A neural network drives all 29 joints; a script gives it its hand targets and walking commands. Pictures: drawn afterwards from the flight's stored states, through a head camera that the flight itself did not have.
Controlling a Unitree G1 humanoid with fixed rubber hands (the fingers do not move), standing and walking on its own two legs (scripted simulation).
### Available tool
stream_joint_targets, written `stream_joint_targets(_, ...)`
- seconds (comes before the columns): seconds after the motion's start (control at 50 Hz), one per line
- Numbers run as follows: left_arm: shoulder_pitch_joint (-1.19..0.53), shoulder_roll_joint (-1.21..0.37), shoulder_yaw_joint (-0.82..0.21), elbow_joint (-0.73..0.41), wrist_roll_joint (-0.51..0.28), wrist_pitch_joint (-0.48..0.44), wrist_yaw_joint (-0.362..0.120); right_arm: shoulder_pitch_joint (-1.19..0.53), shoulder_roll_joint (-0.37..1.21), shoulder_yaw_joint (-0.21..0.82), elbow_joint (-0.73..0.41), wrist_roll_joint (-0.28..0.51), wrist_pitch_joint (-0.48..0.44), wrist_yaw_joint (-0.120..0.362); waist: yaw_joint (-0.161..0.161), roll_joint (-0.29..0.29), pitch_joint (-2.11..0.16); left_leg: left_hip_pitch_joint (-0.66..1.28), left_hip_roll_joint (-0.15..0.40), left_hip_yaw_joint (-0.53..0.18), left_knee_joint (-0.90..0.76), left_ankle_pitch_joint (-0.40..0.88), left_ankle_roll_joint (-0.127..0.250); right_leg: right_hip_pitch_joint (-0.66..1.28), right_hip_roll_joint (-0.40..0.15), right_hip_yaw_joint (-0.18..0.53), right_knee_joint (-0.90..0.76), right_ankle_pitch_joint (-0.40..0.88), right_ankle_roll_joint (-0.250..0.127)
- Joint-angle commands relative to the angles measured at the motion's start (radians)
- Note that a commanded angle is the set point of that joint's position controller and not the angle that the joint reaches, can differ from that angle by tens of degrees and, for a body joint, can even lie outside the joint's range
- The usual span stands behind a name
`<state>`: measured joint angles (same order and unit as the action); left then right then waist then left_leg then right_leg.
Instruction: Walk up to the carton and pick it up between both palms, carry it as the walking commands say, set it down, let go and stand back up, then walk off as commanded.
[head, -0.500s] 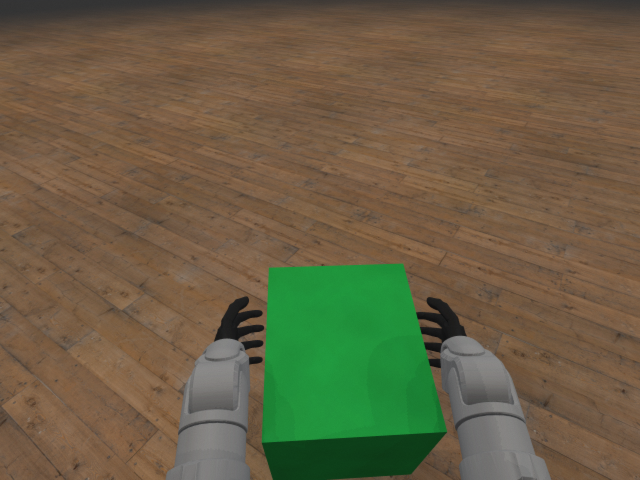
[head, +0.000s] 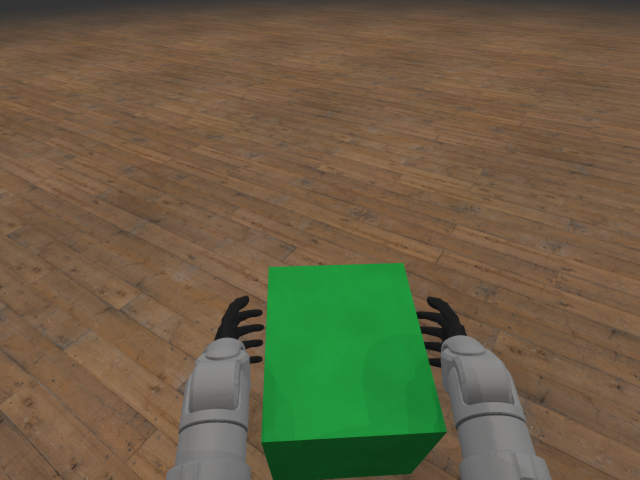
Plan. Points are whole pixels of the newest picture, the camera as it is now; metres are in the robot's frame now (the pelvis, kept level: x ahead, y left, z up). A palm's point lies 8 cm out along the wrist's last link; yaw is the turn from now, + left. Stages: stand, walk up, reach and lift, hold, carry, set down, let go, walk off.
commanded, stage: hold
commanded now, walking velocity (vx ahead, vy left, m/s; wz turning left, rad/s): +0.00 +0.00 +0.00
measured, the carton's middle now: (339, 370) +0.32 +0.00 -0.03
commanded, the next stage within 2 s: carry in 0.94 s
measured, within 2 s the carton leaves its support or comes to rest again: neither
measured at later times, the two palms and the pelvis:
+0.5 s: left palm (229, 351) +0.29 +0.14 +0.06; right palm (453, 349) +0.29 -0.15 +0.05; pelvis +0.00 +0.00 +0.00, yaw +0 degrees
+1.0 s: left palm (227, 351) +0.30 +0.15 +0.05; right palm (449, 348) +0.29 -0.14 +0.05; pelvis +0.00 +0.00 -0.01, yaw -1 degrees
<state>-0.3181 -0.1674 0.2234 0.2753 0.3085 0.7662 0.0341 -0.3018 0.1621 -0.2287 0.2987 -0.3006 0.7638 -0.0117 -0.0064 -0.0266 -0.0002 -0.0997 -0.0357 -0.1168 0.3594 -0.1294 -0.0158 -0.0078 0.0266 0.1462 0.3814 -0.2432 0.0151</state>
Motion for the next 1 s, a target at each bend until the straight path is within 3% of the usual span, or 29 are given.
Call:
stream_joint_targets(0.0,-0.426,-1.020,-0.521,0.012,-0.285,-0.021,-0.270,-0.552,0.927,0.511,-0.068,0.284,-0.062,0.260,-0.001,0.023,-0.205,0.225,-0.060,0.052,-0.025,0.078,-0.008,-0.172,0.068,-0.068,-0.100,0.082,-0.015)
stream_joint_targets(0.9,-0.424,-0.987,-0.522,-0.012,-0.280,-0.023,-0.273,-0.526,0.947,0.519,-0.080,0.282,-0.060,0.243,0.006,0.019,-0.212,0.206,-0.064,0.055,-0.011,0.104,-0.004,-0.158,0.068,-0.064,-0.091,0.113,-0.010)
stream_joint_targets(0.92,-0.460,-0.935,-0.550,-0.010,-0.290,-0.033,-0.258,-0.561,0.928,0.569,-0.103,0.321,-0.055,0.252,0.020,0.077,-0.206,-0.043,0.143,-0.063,0.014,-0.031,0.047,-0.186,-0.087,-0.077,0.057,-0.131,-0.030)
stream_joint_targets(0.94,-0.462,-0.948,-0.540,-0.015,-0.287,-0.030,-0.254,-0.548,0.937,0.563,-0.093,0.315,-0.045,0.252,0.023,0.122,-0.219,-0.135,0.142,-0.103,-0.008,-0.139,0.060,-0.157,-0.080,-0.068,0.087,-0.197,-0.036)
stream_joint_targets(0.98,-0.469,-0.952,-0.563,-0.045,-0.317,-0.025,-0.253,-0.549,0.944,0.594,-0.117,0.321,-0.036,0.244,0.030,0.083,-0.220,-0.253,0.114,-0.074,0.042,-0.177,0.055,-0.154,-0.120,-0.043,0.077,-0.191,-0.051)
